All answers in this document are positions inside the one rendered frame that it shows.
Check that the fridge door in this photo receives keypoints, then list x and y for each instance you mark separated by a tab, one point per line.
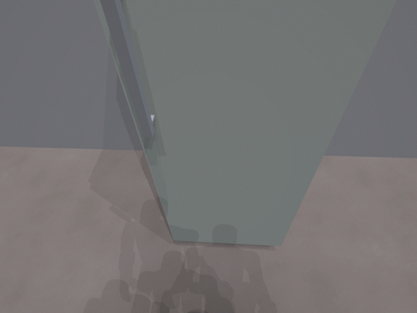
246	95

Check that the handle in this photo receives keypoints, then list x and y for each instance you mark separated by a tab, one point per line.
119	32

